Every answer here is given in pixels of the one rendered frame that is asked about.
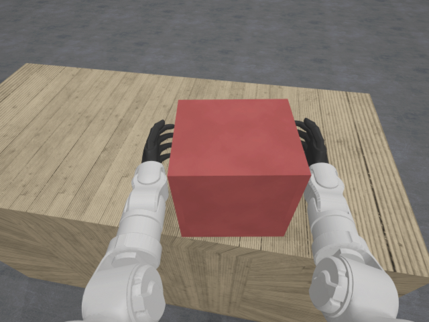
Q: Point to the pedestal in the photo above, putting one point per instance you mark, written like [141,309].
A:
[71,139]

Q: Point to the carton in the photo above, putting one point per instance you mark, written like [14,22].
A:
[237,167]

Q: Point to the robot left forearm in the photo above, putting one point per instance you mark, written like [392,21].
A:
[142,220]

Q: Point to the left robot hand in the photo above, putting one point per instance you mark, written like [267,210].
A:
[153,149]

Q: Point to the left robot upper arm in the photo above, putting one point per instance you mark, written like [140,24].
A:
[132,293]

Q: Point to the robot right forearm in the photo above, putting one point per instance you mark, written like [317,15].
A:
[331,223]

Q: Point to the right robot hand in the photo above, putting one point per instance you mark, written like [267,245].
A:
[314,148]

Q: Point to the right robot upper arm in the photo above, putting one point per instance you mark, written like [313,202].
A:
[345,290]

